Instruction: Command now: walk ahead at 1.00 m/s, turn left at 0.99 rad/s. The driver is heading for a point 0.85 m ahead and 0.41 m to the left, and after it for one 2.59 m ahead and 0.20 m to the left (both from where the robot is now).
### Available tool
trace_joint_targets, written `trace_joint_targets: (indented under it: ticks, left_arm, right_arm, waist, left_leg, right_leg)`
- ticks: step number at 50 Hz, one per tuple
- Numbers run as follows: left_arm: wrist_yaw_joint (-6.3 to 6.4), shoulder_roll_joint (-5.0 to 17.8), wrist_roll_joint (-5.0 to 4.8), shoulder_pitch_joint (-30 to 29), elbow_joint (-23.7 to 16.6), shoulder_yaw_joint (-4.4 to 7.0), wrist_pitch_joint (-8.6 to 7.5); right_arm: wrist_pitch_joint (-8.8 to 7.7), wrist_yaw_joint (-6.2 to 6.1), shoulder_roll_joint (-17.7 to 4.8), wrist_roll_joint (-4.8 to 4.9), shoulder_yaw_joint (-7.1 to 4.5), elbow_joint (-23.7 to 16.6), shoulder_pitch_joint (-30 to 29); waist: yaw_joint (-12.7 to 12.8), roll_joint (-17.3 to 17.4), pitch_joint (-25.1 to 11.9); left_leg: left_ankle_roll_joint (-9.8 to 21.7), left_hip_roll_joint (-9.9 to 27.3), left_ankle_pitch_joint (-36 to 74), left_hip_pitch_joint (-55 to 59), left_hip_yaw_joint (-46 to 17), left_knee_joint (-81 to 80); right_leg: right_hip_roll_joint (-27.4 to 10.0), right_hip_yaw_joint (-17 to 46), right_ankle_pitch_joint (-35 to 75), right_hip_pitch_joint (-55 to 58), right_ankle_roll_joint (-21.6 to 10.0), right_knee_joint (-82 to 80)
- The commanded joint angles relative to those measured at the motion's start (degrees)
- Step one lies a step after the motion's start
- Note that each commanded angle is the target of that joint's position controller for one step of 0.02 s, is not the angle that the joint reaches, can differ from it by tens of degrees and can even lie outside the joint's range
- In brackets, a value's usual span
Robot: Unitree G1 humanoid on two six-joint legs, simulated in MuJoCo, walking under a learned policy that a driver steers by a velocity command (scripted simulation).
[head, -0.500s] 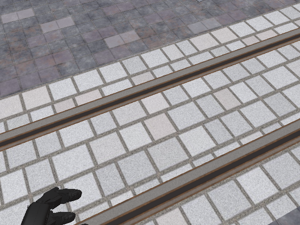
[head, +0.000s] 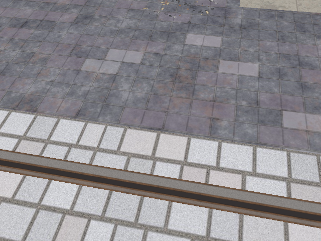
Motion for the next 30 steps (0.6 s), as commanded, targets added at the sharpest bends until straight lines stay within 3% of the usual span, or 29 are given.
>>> trace_joint_targets:
  ticks: [1,2,4,7,9,11,12,13,14,15,16,17,18,19,21,23,27,30]
  left_arm:
    - [0.33,11.0,1.53,-2.0,-8.1,1.99,-0.69]
    - [0.3,10.6,1.98,-1.4,-7.9,1.99,0.7]
    - [-0.09,8.9,1.81,-6.7,-10.4,1.43,1.85]
    - [-1.16,6.0,-0.01,-15.2,-13.6,0.13,1.62]
    - [-1.35,6.8,-1.04,-16.4,-13.3,0.27,1.43]
    - [-1.0,8.8,-1.22,-16.3,-13.2,0.89,1.25]
    - [-0.56,10.5,-1.17,-13.5,-12.3,1.57,1.12]
    - [0.11,12.9,-1.18,-6.9,-10.6,2.7,0.87]
    - [1.02,15.0,-0.95,4.7,-8.1,3.89,0.61]
    - [2.37,19.3,0.65,17.2,-6.1,5.42,0.26]
    - [2.07,23.4,2.07,11.8,-7.1,5.98,0.31]
    - [1.7,18.6,1.41,3.7,-8.4,5.97,0.85]
    - [1.51,13.5,0.84,0.1,-8.7,4.73,1.11]
    - [1.19,11.0,0.82,-0.2,-7.2,4.12,1.2]
    - [1.07,9.6,0.45,2.1,-3.4,3.55,0.42]
    - [0.03,7.9,-0.73,3.5,-0.9,3.17,-0.82]
    - [-0.52,8.4,-0.67,0.4,0.5,3.21,-2.5]
    - [-0.27,9.9,-0.48,5.0,3.2,3.37,-2.68]
  right_arm:
    - [-2.25,-1.85,-9.8,0.33,-3.36,-2.3,5.3]
    - [-3.04,-1.73,-8.2,0.54,-2.67,-2.2,4.7]
    - [-4.38,-1.28,-8.1,0.8,-2.53,-1.9,4.3]
    - [-5.12,-0.75,-8.8,0.79,-3.22,-1.7,4.3]
    - [-5.22,-0.19,-9.7,1.38,-3.73,-0.9,6.2]
    - [-4.89,-0.35,-10.3,1.44,-4.13,-0.3,8.2]
    - [-4.7,-0.57,-11.2,1.23,-4.35,-0.2,8.5]
    - [-4.57,-0.54,-12.8,0.85,-4.63,0.0,8.0]
    - [-4.81,-0.27,-13.5,0.68,-4.64,-0.4,5.1]
    - [-5.67,-0.37,-6.5,0.55,-2.69,-2.2,3.3]
    - [-5.72,-0.38,0.5,3.13,-0.5,-6.2,9.6]
    - [-4.66,-1.09,-3.6,1.35,-0.25,-4.6,6.9]
    - [-3.91,-0.55,-5.9,0.01,-0.77,-4.2,2.8]
    - [-3.27,0.32,-5.9,-0.44,-0.86,-4.3,0.4]
    - [-1.78,2.25,-3.0,-0.91,-0.27,-6.2,-2.2]
    - [-0.53,3.06,-0.8,-0.71,0.57,-8.3,-4.6]
    - [-0.02,3.8,-1.4,-0.3,1.17,-12.1,-11.3]
    - [-0.68,4.9,-0.1,-0.71,2.25,-13.2,-17.0]
  waist:
    - [-0.3,-6.8,-1.8]
    - [1.2,-6.8,-1.0]
    - [1.1,-5.5,1.6]
    - [-1.3,-2.1,2.3]
    - [-3.3,-0.5,0.1]
    - [-4.0,0.7,-1.4]
    - [-2.8,0.7,-3.6]
    - [0.9,-0.4,-8.2]
    - [8.3,-1.7,-13.5]
    - [12.5,-8.9,-20.9]
    - [3.7,-29.1,-27.3]
    - [2.8,-19.3,-19.0]
    - [2.9,-10.7,-12.1]
    - [2.5,-5.0,-7.3]
    - [0.7,-6.6,-2.6]
    - [-0.7,-6.3,-0.9]
    - [-3.4,-6.0,2.0]
    - [-1.8,-3.0,5.6]
  left_leg:
    - [11.2,18.8,6.0,18.4,-35.7,-26.2]
    - [11.0,17.1,7.5,12.6,-33.1,-26.9]
    - [10.1,13.8,7.8,3.4,-29.1,-29.3]
    - [6.1,9.2,11.3,-3.4,-25.2,-30.2]
    - [4.0,9.9,17.5,-0.2,-25.9,-29.0]
    - [2.0,11.3,23.7,7.6,-28.0,-24.4]
    - [0.7,11.3,31.0,11.4,-28.6,-19.2]
    - [-0.8,10.6,38.2,13.3,-27.7,-9.5]
    - [-2.5,8.5,38.9,8.6,-25.4,5.2]
    - [-3.3,4.9,18.4,-0.9,-20.9,26.3]
    - [-5.0,0.1,-13.6,-15.9,-14.5,40.5]
    - [-4.3,6.4,-7.2,-22.8,-12.0,44.5]
    - [-4.5,9.9,-2.7,-23.3,-10.5,42.3]
    - [-4.9,12.1,-0.9,-21.9,-9.6,39.5]
    - [-5.8,14.8,-0.8,-20.7,-9.6,37.2]
    - [-6.0,16.2,1.4,-23.0,-8.9,36.6]
    - [-6.1,16.3,12.2,-21.4,-5.5,25.9]
    - [-3.7,13.7,15.8,-14.3,0.5,9.5]
  right_leg:
    - [-3.0,3.9,-2.2,-25.0,0.8,-4.5]
    - [-3.8,3.8,-4.3,-22.1,1.8,-8.1]
    - [-4.5,2.0,-1.8,-18.5,2.9,-19.0]
    - [-2.3,0.5,18.5,-8.4,2.3,-36.0]
    - [0.0,-0.1,25.7,-2.6,1.1,-42.6]
    - [1.5,0.8,23.7,-0.7,0.2,-47.8]
    - [3.2,0.9,19.6,2.4,-0.2,-49.2]
    - [5.0,0.2,13.3,9.5,-0.8,-49.3]
    - [3.9,-0.2,9.6,22.6,-1.4,-49.1]
    - [-8.3,12.1,-10.3,35.9,-3.0,-50.7]
    - [-24.1,47.8,-25.0,42.3,-7.8,-66.5]
    - [-22.6,50.6,-34.0,34.0,-9.7,-69.0]
    - [-19.7,39.1,-28.7,27.0,-9.4,-67.1]
    - [-17.0,29.4,-17.4,20.5,-8.6,-66.7]
    - [-13.8,16.7,-5.2,13.5,-6.8,-68.3]
    - [-13.3,9.1,4.0,12.2,-5.9,-70.4]
    - [-10.0,-6.9,20.8,8.6,-4.8,-74.3]
    - [-8.1,-13.4,31.3,8.8,-4.8,-78.3]
Next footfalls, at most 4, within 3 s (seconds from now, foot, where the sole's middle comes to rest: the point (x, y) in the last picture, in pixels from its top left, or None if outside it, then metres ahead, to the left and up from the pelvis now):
0.30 right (223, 230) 0.50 -0.17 -0.74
0.74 left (132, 171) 0.76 0.22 -0.74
1.14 right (106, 99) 1.20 0.40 -0.74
1.62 left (68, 101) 1.19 0.61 -0.74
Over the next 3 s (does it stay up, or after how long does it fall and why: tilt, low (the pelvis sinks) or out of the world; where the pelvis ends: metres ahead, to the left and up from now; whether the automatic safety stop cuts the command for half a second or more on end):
stays up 1.17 0.44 0.03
